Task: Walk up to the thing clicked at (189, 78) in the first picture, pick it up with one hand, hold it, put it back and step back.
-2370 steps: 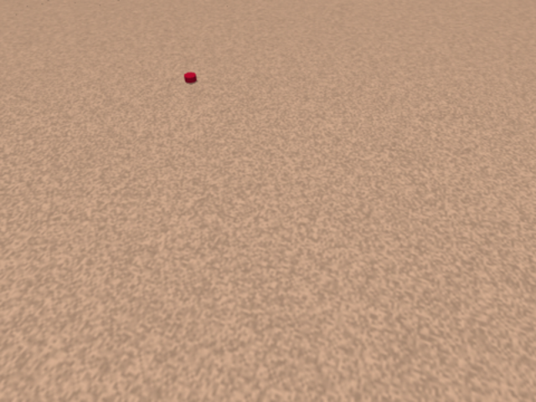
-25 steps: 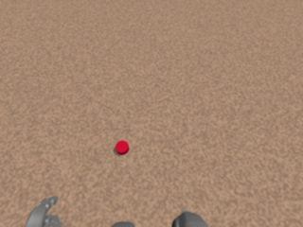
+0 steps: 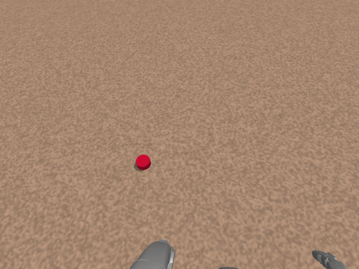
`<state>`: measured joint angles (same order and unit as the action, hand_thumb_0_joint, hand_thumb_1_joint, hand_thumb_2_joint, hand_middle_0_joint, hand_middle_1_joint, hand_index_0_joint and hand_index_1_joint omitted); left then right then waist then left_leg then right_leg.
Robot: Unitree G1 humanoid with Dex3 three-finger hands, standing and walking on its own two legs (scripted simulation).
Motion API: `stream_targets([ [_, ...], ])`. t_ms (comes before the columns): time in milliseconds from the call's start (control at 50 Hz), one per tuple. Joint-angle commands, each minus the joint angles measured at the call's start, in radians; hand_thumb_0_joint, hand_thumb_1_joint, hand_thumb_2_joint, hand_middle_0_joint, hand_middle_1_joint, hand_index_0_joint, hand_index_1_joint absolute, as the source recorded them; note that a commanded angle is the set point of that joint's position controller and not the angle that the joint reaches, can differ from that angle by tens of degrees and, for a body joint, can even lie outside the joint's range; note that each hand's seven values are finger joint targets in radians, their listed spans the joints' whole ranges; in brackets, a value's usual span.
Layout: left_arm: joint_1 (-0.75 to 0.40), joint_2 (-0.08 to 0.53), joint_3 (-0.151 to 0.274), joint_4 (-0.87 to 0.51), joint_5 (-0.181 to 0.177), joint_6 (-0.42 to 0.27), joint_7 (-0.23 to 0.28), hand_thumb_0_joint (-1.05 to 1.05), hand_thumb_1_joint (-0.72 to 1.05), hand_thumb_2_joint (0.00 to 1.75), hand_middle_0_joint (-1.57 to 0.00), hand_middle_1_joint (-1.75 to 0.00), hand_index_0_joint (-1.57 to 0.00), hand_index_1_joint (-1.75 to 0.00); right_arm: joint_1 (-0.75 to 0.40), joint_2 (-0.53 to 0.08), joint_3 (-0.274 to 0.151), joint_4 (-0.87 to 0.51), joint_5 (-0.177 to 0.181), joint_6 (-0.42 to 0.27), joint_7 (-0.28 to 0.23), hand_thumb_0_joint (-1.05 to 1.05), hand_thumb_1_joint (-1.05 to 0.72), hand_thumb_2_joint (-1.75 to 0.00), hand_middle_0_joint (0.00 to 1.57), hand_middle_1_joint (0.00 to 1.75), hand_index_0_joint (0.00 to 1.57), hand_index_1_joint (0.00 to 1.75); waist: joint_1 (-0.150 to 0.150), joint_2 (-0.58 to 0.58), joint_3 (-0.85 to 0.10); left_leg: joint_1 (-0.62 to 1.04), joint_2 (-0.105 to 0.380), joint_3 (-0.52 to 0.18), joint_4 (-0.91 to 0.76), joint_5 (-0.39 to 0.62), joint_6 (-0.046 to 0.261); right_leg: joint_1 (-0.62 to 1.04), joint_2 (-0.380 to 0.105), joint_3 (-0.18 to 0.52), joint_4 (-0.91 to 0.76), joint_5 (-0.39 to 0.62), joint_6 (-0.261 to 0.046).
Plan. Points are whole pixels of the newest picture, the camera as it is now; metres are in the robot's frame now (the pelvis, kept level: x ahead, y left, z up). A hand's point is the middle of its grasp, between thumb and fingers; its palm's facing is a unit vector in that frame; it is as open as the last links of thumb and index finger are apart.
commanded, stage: step back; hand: left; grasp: from above
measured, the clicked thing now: (143, 162) +0.75 +0.30 -0.74
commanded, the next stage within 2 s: stand in 1.70 s
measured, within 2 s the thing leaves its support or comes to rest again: neither
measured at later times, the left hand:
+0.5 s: hand out of the picture -0.08 +0.27 -0.15, palm faces +0.02 -0.92 -0.39, open 7.4 cm
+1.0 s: hand out of the picture -0.24 +0.27 -0.14, palm faces +0.09 -0.92 -0.38, open 7.4 cm
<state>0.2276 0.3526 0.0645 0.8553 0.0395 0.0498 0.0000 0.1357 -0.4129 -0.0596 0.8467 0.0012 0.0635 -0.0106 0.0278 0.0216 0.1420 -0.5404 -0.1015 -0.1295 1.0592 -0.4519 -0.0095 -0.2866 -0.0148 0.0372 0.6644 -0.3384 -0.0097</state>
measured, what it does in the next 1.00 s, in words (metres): walks backwards: left foot, then right foot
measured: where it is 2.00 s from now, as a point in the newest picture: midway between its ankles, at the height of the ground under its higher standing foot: outside the picture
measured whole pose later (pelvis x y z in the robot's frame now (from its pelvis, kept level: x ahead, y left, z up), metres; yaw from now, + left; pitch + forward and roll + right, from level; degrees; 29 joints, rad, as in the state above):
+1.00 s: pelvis -0.27 -0.02 +0.01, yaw +4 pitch -3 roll +1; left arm 0.22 0.41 0.07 0.97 0.02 0.02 -0.02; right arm 0.24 -0.34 -0.04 0.99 -0.04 -0.01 0.02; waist 0.01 -0.04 0.05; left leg -0.23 -0.03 -0.03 0.54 -0.27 0.02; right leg -0.33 -0.03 0.02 0.74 -0.45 -0.02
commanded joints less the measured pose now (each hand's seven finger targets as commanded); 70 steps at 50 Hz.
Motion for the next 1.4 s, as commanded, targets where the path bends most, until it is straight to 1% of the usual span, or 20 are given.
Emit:
stream_targets([
  [0, -0.13, 0.268, 0.086, -0.143, 0.007, -0.042, 0.029, 0.0, 0.9, 0.9, -0.2, -0.3, -0.2, -0.3, 0.062, -0.171, -0.041, -0.052, -0.007, -0.039, -0.021, 0.0, -0.9, -0.9, 0.2, 0.3, 0.2, 0.3, -0.024, -0.182, -0.111, 0.063, -0.007, -0.006, 0.121, -0.022, -0.013, -0.02, -0.204, 0.157, -0.228, 0.326, -0.181],
  [80, -0.046, 0.266, 0.084, -0.14, 0.005, -0.032, 0.042, 0.0, 0.9, 0.9, -0.2, -0.3, -0.2, -0.3, 0.027, -0.149, -0.033, -0.071, -0.016, -0.045, -0.02, 0.0, -0.9, -0.9, 0.2, 0.3, 0.2, 0.3, 0.03, -0.206, -0.153, 0.055, 0.049, 0.056, -0.185, -0.093, -0.016, 0.197, -0.244, 0.178, -0.163, 0.473, -0.195],
  [160, -0.113, 0.267, 0.067, -0.159, -0.018, -0.006, 0.034, 0.0, 0.9, 0.9, -0.2, -0.3, -0.2, -0.3, 0.162, -0.155, -0.049, -0.011, -0.03, -0.052, -0.015, 0.0, -0.9, -0.9, 0.2, 0.3, 0.2, 0.3, -0.04, -0.176, -0.203, 0.301, 0.062, 0.151, -0.658, 0.214, 0.017, 0.108, -0.206, 0.136, -0.018, 0.417, -0.126],
  [180, -0.078, 0.228, 0.053, -0.159, -0.019, 0.0, 0.029, 0.0, 0.9, 0.9, -0.2, -0.3, -0.2, -0.3, 0.141, -0.197, -0.064, -0.012, -0.039, -0.054, -0.016, 0.0, -0.9, -0.9, 0.2, 0.3, 0.2, 0.3, -0.02, -0.061, -0.202, 0.381, 0.166, -0.016, -0.687, 0.255, 0.052, -0.038, -0.142, 0.101, 0.044, 0.248, -0.078],
  [220, -0.167, 0.247, 0.069, -0.173, -0.019, -0.002, 0.045, 0.0, 0.9, 0.9, -0.2, -0.3, -0.2, -0.3, 0.07, -0.38, -0.096, -0.057, -0.04, -0.052, -0.004, 0.0, -0.9, -0.9, 0.2, 0.3, 0.2, 0.3, -0.085, 0.224, -0.165, 0.196, 0.518, -0.458, -0.761, 0.413, 0.319, -0.155, 0.071, 0.067, 0.432, -0.337, -0.002],
  [280, -0.076, 0.225, 0.068, -0.103, -0.039, 0.005, 0.04, 0.0, 0.9, 0.9, -0.2, -0.3, -0.2, -0.3, -0.04, -0.238, -0.051, -0.056, -0.045, -0.061, -0.021, 0.0, -0.9, -0.9, 0.2, 0.3, 0.2, 0.3, 0.015, 0.046, -0.141, 0.232, 0.367, -0.157, -0.655, 0.566, 0.236, -0.185, 0.101, 0.169, 0.636, -0.196, -0.023],
  [500, 0.091, 0.2, 0.058, 0.001, -0.012, -0.032, 0.018, 0.0, 0.9, 0.9, -0.2, -0.3, -0.2, -0.3, -0.035, -0.245, -0.051, -0.063, -0.021, -0.019, -0.009, 0.0, -0.9, -0.9, 0.2, 0.3, 0.2, 0.3, 0.014, 0.172, -0.259, 0.312, 0.32, -0.059, -0.514, 0.391, 0.169, 0.125, 0.046, -0.059, -0.25, 0.038, -0.016],
  [520, 0.085, 0.243, 0.069, 0.005, 0.003, -0.039, 0.018, 0.0, 0.9, 0.9, -0.2, -0.3, -0.2, -0.3, -0.023, -0.201, -0.04, -0.068, -0.019, -0.019, -0.006, 0.0, -0.9, -0.9, 0.2, 0.3, 0.2, 0.3, 0.004, 0.074, -0.226, 0.162, 0.258, -0.028, -0.444, 0.236, 0.109, 0.177, -0.016, 0.076, -0.268, 0.02, -0.041],
  [560, -0.026, 0.437, 0.114, -0.053, 0.016, -0.036, 0.016, 0.0, 0.9, 0.9, -0.2, -0.3, -0.2, -0.3, -0.087, -0.174, -0.045, -0.096, -0.019, -0.02, -0.024, 0.0, -0.9, -0.9, 0.2, 0.3, 0.2, 0.3, 0.054, -0.302, -0.099, 0.032, 0.037, -0.003, -0.04, -0.159, -0.004, -0.146, -0.42, 0.578, -0.422, -0.129, -0.291],
  [620, -0.172, 0.287, 0.073, -0.083, 0.006, -0.053, 0.027, 0.0, 0.9, 0.9, -0.2, -0.3, -0.2, -0.3, 0.009, -0.178, -0.044, -0.029, -0.006, -0.029, -0.017, 0.0, -0.9, -0.9, 0.2, 0.3, 0.2, 0.3, -0.053, -0.083, -0.069, 0.047, 0.005, -0.045, 0.098, -0.002, 0.005, -0.107, -0.235, 0.228, -0.273, 0.118, -0.186],
  [720, -0.05, 0.296, 0.086, -0.053, 0.02, -0.066, 0.019, 0.0, 0.9, 0.9, -0.2, -0.3, -0.2, -0.3, -0.013, -0.164, -0.039, -0.023, -0.033, -0.054, 0.002, 0.0, -0.9, -0.9, 0.2, 0.3, 0.2, 0.3, 0.04, -0.191, -0.11, 0.027, 0.078, 0.058, -0.211, -0.054, -0.012, 0.109, -0.212, 0.228, -0.28, -0.207, -0.175],
  [800, -0.067, 0.258, 0.056, -0.045, 0.004, -0.047, 0.005, 0.0, 0.9, 0.9, -0.2, -0.3, -0.2, -0.3, 0.093, -0.147, -0.051, 0.059, -0.038, -0.086, 0.004, 0.0, -0.9, -0.9, 0.2, 0.3, 0.2, 0.3, -0.023, -0.118, -0.139, 0.44, 0.067, 0.109, -0.732, 0.094, 0.023, -0.072, -0.177, 0.137, -0.137, -0.155, -0.116],
  [840, -0.071, 0.172, 0.027, -0.034, -0.024, -0.046, 0.0, 0.0, 0.9, 0.9, -0.2, -0.3, -0.2, -0.3, 0.054, -0.274, -0.067, 0.05, -0.051, -0.1, -0.001, 0.0, -0.9, -0.9, 0.2, 0.3, 0.2, 0.3, -0.026, 0.183, -0.113, 0.404, 0.402, -0.448, -0.878, -0.351, 0.163, -0.299, -0.003, -0.049, 0.094, -0.198, -0.007],
  [860, -0.131, 0.272, 0.059, -0.016, -0.009, -0.049, 0.004, 0.0, 0.9, 0.9, -0.2, -0.3, -0.2, -0.3, 0.014, -0.314, -0.078, 0.035, -0.042, -0.102, 0.004, 0.0, -0.9, -0.9, 0.2, 0.3, 0.2, 0.3, -0.05, 0.113, -0.027, 0.157, 0.458, -0.496, -0.91, -0.441, 0.245, -0.163, -0.043, 0.037, 0.194, -0.24, -0.007],
  [1020, -0.018, 0.199, 0.053, 0.084, -0.007, -0.084, -0.004, 0.0, 0.9, 0.9, -0.2, -0.3, -0.2, -0.3, -0.013, -0.157, -0.029, 0.06, -0.028, -0.088, 0.012, 0.0, -0.9, -0.9, 0.2, 0.3, 0.2, 0.3, 0.014, 0.072, -0.114, 0.153, 0.234, -0.051, -0.653, -0.01, 0.081, 0.22, 0.023, -0.049, -0.282, 0.04, -0.025],
  [1060, -0.008, 0.294, 0.067, 0.092, 0.003, -0.095, 0.007, 0.0, 0.9, 0.9, -0.2, -0.3, -0.2, -0.3, -0.014, -0.11, -0.016, 0.054, -0.018, -0.085, 0.009, 0.0, -0.9, -0.9, 0.2, 0.3, 0.2, 0.3, 0.02, -0.128, -0.107, 0.032, 0.098, 0.04, -0.427, -0.047, 0.02, 0.207, -0.199, 0.325, -0.412, -0.25, -0.106],
  [1100, -0.12, 0.308, 0.066, 0.05, 0.0, -0.098, 0.004, 0.0, 0.9, 0.9, -0.2, -0.3, -0.2, -0.3, 0.042, -0.153, -0.031, 0.092, -0.021, -0.085, 0.006, 0.0, -0.9, -0.9, 0.2, 0.3, 0.2, 0.3, -0.022, -0.104, -0.033, 0.153, 0.114, 0.042, -0.297, -0.045, 0.005, -0.015, -0.322, 0.403, -0.451, -0.396, -0.201],
  [1200, -0.156, 0.251, 0.041, 0.064, -0.011, -0.092, -0.002, 0.0, 0.9, 0.9, -0.2, -0.3, -0.2, -0.3, 0.089, -0.111, -0.024, 0.143, -0.027, -0.109, 0.01, 0.0, -0.9, -0.9, 0.2, 0.3, 0.2, 0.3, -0.046, -0.16, -0.102, 0.359, 0.104, 0.094, -0.609, 0.157, 0.023, -0.03, -0.186, 0.135, -0.315, 0.012, -0.106],
  [1260, -0.144, 0.188, 0.018, 0.081, -0.031, -0.083, -0.009, 0.0, 0.9, 0.9, -0.2, -0.3, -0.2, -0.3, -0.006, -0.173, -0.031, 0.127, -0.036, -0.121, 0.005, 0.0, -0.9, -0.9, 0.2, 0.3, 0.2, 0.3, -0.012, 0.009, -0.123, 0.315, 0.264, -0.148, -0.742, 0.06, 0.085, -0.011, -0.051, 0.008, -0.208, -0.03, -0.023],
  [1380, -0.122, 0.224, 0.024, 0.135, -0.031, -0.104, 0.005, 0.0, 0.9, 0.9, -0.2, -0.3, -0.2, -0.3, -0.038, -0.144, -0.014, 0.149, -0.021, -0.121, 0.002, 0.0, -0.9, -0.9, 0.2, 0.3, 0.2, 0.3, -0.004, 0.035, -0.191, 0.323, 0.201, 0.016, -0.621, 0.55, 0.045, 0.22, -0.101, 0.025, -0.248, 0.339, -0.039],
])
